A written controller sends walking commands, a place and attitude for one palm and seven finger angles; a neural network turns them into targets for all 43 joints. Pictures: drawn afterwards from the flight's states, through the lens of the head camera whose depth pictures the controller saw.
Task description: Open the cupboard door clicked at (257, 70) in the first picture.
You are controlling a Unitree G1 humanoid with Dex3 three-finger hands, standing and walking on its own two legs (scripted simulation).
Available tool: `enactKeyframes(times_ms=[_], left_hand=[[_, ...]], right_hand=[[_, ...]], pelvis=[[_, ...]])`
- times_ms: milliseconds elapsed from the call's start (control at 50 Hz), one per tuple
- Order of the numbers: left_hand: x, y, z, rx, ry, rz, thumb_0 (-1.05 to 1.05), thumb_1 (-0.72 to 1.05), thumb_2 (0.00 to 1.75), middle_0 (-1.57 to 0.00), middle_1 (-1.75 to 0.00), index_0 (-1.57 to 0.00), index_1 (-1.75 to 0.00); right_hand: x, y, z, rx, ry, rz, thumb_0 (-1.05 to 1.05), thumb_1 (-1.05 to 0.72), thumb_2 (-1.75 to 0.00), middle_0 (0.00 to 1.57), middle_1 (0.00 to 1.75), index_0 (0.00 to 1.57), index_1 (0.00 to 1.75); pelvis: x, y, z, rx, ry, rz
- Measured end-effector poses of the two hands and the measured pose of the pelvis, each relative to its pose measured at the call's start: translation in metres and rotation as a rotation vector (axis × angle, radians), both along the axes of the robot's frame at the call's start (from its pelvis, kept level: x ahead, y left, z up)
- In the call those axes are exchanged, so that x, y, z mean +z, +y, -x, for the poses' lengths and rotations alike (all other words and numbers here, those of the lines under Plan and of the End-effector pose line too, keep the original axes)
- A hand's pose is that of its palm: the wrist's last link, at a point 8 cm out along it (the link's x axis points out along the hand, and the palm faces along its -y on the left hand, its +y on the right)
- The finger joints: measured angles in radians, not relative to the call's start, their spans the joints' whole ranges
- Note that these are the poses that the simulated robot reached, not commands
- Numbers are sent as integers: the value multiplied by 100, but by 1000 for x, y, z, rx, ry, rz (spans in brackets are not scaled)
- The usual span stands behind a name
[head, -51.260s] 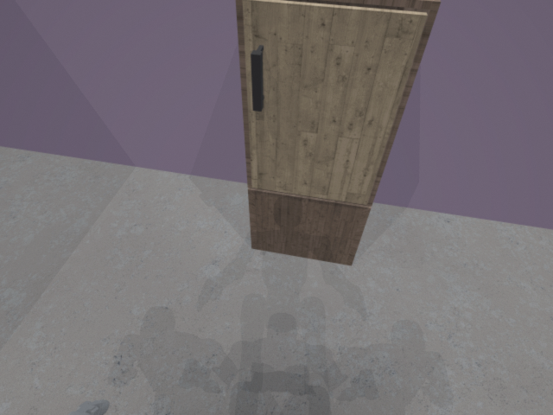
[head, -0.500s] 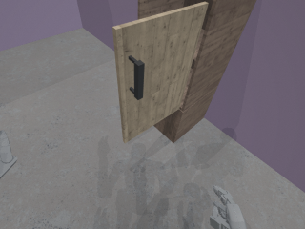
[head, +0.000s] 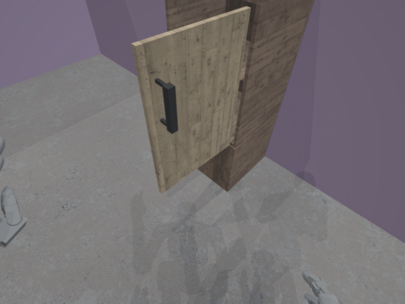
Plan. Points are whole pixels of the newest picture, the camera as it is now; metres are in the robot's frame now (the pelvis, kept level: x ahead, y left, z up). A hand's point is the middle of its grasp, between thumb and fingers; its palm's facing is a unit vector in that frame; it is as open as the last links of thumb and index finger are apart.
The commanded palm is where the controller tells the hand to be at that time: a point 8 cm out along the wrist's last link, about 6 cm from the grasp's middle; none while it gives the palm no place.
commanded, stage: let the arm hang, fingers relaxed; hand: left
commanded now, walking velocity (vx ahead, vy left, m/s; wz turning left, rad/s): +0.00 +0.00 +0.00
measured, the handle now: (166, 106) +0.59 +0.12 +0.07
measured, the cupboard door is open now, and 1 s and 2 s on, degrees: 87 87 87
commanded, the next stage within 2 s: look to check the result in 1.16 s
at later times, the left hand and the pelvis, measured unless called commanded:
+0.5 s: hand out of the picture -0.05 +0.19 -0.18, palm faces +0.06 -0.98 -0.18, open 7.2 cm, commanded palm none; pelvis -0.01 +0.01 +0.00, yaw +2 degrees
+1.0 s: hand out of the picture +0.01 +0.20 -0.16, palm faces +0.04 -0.97 -0.23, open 7.4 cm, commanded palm none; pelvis -0.01 +0.01 +0.01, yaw +1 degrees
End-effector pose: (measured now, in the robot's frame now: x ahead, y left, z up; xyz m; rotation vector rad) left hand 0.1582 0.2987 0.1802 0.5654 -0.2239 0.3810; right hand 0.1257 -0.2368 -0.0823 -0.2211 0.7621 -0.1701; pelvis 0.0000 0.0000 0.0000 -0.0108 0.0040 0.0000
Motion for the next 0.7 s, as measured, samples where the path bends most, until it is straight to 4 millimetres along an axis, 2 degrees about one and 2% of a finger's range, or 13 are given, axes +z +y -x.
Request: enactKeyframes(times_ms=[60, 80, 120, 180, 220, 260, 300, 340, 420, 520, 600, 700], left_hand=[[-3, -2, 2, 0, 13, 17, 2, 88, 90, -21, -31, -21, -30], [-12, 0, -1, -5, 42, 13, 2, 89, 90, -21, -31, -21, -30], [-54, 7, -11, 7, 210, 68, 1, 89, 90, -20, -30, -20, -30], [-146, 9, -11, 73, 572, 231, 1, 89, 90, -20, -30, -20, -30], [-206, -2, 8, 103, 810, 334, 1, 90, 90, -19, -30, -20, -30], [-255, -20, 37, 114, 1021, 424, 1, 90, 90, -19, -30, -20, -30], [-291, -43, 71, 116, 1199, 504, 1, 90, 90, -19, -30, -20, -30], [-314, -64, 106, 120, 1343, 579, 1, 90, 90, -20, -30, -20, -30], [-329, -68, 165, 228, 1495, 653, 1, 97, 90, -20, -30, -20, -30], [-324, -60, 216, 323, 1617, 672, 1, 96, 90, -20, -30, -20, -30], [-316, -50, 235, 375, 1657, 654, 1, 93, 90, -20, -30, -20, -30], [-310, -41, 232, 394, 1643, 623, 1, 92, 90, -20, -30, -20, -30]], right_hand=[[-1, 6, -9, 18, -3, -14, 2, -90, -90, 20, 30, 20, 30], [-3, 7, -13, 41, -5, -23, 2, -90, -90, 20, 30, 20, 30], [-16, 7, -19, 84, 32, -39, 2, -90, -90, 20, 30, 20, 30], [-34, 4, -19, 102, 113, -43, 1, -90, -90, 20, 30, 20, 30], [-39, 3, -13, 95, 159, -41, 1, -90, -90, 20, 30, 20, 30], [-39, 0, -2, 80, 208, -33, 1, -90, -90, 20, 30, 20, 30], [-38, -3, 13, 60, 266, -18, 1, -90, -90, 20, 30, 20, 30], [-38, -6, 31, 39, 334, -1, 1, -90, -90, 20, 30, 20, 30], [-39, -9, 71, 7, 487, 21, 1, -90, -90, 20, 30, 20, 30], [-46, -3, 111, -24, 626, 5, 1, -90, -90, 20, 30, 20, 30], [-52, 6, 131, -39, 675, -27, 1, -90, -90, 20, 30, 20, 30], [-59, 20, 140, -45, 684, -71, 1, -90, -90, 20, 30, 20, 30]], pelvis=[[0, 1, -2, -1, 0, 5], [-1, 2, -2, 6, 7, 6], [-4, 7, 1, 19, 15, 6], [-8, 11, 5, 30, 15, -3], [-9, 11, 7, 31, 8, -8], [-8, 9, 8, 29, -2, -13], [-5, 8, 9, 26, -11, -14], [-3, 7, 9, 25, -16, -11], [2, 5, 9, 33, -19, -1], [5, 7, 10, 38, -23, 5], [6, 10, 11, 37, -28, 3], [6, 13, 12, 32, -30, -2]])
